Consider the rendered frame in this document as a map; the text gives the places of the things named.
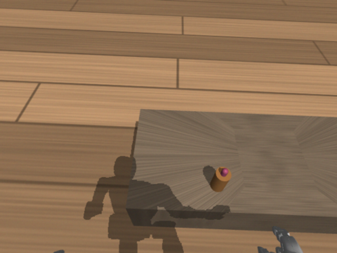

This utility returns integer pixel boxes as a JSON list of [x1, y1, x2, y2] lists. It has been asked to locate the bottle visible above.
[[210, 167, 231, 192]]

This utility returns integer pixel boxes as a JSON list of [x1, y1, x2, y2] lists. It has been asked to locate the right robot hand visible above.
[[257, 226, 303, 253]]

